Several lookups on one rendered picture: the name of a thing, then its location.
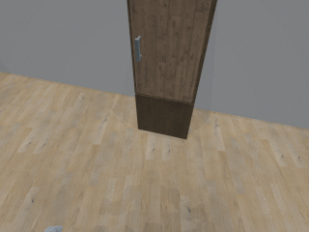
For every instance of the handle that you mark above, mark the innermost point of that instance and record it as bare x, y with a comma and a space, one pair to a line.
137, 49

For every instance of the cupboard door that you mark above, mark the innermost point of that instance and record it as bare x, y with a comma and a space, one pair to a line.
172, 36

